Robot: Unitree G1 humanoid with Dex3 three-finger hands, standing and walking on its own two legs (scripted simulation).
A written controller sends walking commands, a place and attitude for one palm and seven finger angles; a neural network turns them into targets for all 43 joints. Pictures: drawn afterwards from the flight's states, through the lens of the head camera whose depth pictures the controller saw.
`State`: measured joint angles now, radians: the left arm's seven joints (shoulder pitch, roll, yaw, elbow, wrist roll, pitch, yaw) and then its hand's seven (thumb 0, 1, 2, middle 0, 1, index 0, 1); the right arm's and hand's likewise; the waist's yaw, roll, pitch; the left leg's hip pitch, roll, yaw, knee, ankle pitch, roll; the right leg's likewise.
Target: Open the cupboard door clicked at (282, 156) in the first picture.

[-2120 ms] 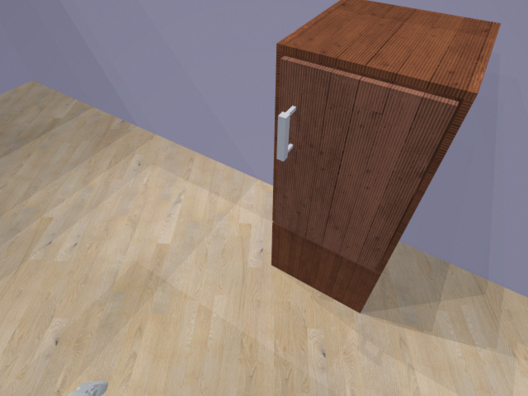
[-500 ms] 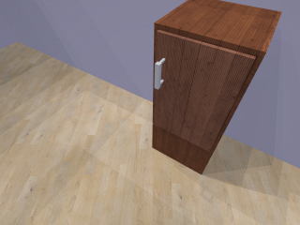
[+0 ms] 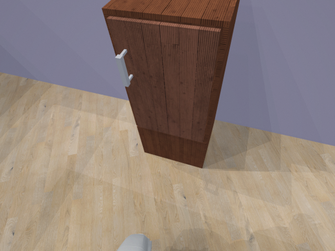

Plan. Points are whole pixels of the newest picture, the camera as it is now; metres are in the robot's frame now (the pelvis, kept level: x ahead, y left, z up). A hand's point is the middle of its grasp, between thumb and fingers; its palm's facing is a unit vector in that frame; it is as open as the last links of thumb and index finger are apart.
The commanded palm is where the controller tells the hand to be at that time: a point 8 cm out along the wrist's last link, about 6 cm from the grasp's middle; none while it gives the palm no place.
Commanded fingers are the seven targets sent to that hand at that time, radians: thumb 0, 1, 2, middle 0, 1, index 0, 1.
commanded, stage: turn to face it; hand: left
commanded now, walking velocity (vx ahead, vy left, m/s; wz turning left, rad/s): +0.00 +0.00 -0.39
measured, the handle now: (125, 68) +0.71 +0.22 +0.00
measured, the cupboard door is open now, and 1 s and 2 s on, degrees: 0 0 0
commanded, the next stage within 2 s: take the last steps up to it in 0.36 s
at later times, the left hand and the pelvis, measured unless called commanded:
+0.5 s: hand out of the picture +0.11 +0.25 -0.16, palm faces -0.14 -0.96 -0.23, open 7.4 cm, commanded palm none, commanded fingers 0.00 0.90 0.90 -0.20 -0.30 -0.20 -0.30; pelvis +0.00 +0.05 +0.00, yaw -11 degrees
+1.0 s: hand out of the picture +0.08 +0.26 -0.19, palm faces -0.15 -0.97 -0.22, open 7.3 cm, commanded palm none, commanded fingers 0.00 0.90 0.90 -0.20 -0.30 -0.20 -0.30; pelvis +0.05 +0.07 -0.01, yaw -11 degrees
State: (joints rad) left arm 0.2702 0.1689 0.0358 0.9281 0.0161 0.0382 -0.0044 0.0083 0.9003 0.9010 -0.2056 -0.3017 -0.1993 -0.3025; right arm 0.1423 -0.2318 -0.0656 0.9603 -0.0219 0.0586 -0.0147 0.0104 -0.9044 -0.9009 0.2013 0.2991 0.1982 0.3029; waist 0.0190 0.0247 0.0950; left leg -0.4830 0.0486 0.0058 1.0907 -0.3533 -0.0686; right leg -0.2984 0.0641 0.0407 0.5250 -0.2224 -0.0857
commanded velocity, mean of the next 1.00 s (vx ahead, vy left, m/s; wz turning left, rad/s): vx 0.01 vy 0.02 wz -0.10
